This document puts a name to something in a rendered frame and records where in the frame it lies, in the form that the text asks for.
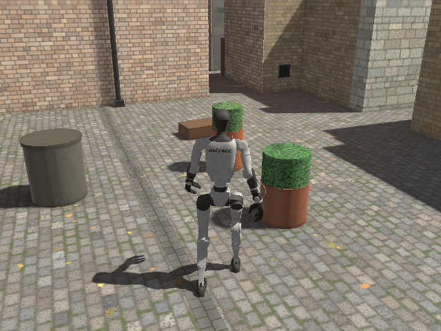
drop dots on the robot right forearm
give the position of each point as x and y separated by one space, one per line
253 186

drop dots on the robot right hand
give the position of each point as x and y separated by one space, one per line
261 210

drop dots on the robot right upper arm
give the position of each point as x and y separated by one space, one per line
245 158

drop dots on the robot left hand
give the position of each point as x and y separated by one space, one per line
188 187

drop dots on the left robot shin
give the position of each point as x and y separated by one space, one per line
201 262

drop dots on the left robot foot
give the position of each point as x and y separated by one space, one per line
201 290

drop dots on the robot left forearm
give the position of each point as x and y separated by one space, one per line
190 177

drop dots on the robot left upper arm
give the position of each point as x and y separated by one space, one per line
196 155

